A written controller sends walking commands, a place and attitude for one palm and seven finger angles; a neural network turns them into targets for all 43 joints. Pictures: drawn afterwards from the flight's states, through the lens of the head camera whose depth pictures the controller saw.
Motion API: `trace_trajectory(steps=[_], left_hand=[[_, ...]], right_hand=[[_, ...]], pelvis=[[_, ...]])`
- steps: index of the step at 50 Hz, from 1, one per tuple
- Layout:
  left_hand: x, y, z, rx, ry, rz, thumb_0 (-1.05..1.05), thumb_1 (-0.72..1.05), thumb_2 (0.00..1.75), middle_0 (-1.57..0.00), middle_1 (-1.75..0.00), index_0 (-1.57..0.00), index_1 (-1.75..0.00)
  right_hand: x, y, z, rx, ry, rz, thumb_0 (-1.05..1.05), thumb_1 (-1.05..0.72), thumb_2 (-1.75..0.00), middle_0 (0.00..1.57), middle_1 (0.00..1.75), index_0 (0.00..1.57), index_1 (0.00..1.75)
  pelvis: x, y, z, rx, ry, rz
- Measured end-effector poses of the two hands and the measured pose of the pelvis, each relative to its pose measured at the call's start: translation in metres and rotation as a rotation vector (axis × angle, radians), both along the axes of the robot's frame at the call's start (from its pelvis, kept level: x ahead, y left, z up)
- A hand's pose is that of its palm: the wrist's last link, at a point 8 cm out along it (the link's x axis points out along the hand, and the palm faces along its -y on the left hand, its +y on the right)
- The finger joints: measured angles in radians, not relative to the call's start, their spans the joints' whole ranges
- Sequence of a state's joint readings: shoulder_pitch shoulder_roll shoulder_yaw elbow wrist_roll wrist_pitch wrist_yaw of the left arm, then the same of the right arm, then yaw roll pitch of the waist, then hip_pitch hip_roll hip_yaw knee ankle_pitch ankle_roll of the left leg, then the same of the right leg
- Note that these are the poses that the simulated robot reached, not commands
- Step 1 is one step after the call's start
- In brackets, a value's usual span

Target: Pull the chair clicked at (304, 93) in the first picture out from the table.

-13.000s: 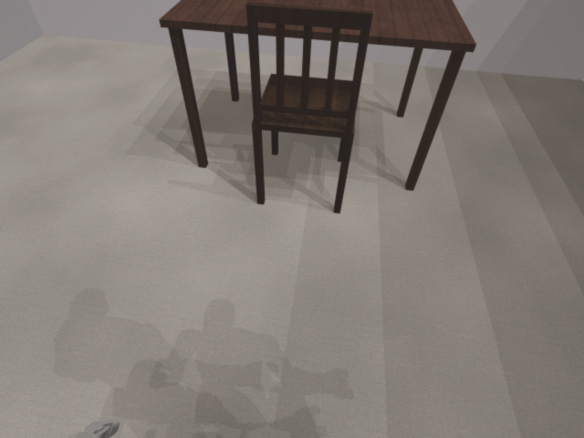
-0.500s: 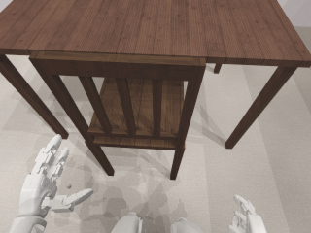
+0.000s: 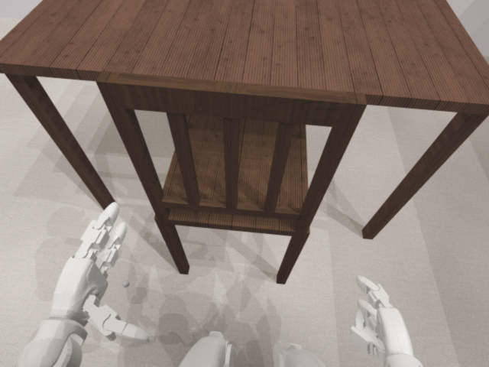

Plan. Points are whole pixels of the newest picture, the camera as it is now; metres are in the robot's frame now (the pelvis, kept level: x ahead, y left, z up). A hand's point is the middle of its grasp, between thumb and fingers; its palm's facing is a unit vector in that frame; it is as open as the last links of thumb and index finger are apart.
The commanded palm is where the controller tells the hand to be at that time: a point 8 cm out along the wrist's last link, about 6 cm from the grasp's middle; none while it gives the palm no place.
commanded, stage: raise the hand toward the chair's back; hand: left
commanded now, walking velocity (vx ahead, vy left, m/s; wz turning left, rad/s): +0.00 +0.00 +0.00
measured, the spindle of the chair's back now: (231, 168) +0.48 +0.07 +0.00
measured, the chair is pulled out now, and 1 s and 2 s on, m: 0.00 0.00 0.00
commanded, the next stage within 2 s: aim the fingers beside a spindle in 0.68 s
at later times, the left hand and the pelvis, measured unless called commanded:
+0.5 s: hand (107, 261) +0.25 +0.22 +0.05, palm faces +0.00 -1.00 -0.05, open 16.9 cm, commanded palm +0.23 +0.27 +0.05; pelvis +0.01 +0.01 +0.01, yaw +0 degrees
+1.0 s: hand (129, 259) +0.26 +0.20 +0.04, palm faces -0.03 -1.00 -0.04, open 16.9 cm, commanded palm +0.24 +0.26 +0.04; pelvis +0.01 -0.01 +0.00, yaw +0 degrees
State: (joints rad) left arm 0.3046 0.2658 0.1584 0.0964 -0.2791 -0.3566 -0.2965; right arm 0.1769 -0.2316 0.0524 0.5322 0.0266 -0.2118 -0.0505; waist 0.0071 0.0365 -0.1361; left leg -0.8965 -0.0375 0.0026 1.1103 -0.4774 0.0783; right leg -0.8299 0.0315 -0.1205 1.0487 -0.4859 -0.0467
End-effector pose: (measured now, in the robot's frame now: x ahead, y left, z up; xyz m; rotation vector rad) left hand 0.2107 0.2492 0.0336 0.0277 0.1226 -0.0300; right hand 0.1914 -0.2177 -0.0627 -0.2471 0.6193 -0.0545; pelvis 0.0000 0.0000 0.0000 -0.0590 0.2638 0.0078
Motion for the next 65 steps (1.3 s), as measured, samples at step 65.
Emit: trace_trajectory(steps=[65], left_hand=[[0.048,-0.012,-0.005,0.01,-0.048,-0.01,-0.01,-0.5,0.3,-0.06,-0.08,-0.06,-0.08]], right_hand=[[-0.021,-0.046,-0.019,-0.05,0.121,-0.056,0.01,-0.9,-0.9,0.2,0.3,0.2,0.3]], pelvis=[[0.013,-0.017,-0.004,0.008,0.043,-0.01]])
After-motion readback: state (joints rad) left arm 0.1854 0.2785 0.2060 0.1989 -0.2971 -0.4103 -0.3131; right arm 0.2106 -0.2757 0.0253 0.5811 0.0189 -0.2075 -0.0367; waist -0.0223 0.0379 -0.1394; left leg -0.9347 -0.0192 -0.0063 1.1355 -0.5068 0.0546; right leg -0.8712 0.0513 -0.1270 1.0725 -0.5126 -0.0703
